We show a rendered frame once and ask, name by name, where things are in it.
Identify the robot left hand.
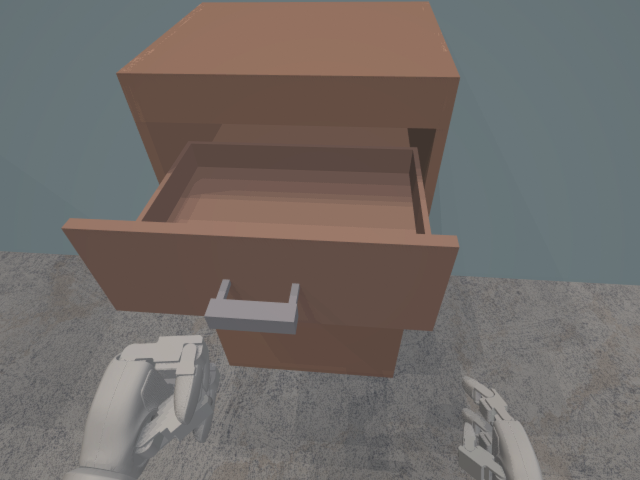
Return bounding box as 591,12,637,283
79,335,221,479

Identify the cabinet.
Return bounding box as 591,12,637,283
116,1,460,378

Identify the drawer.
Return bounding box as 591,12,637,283
61,141,459,331

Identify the handle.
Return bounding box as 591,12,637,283
204,279,300,335

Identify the robot right hand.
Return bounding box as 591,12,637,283
458,376,543,480

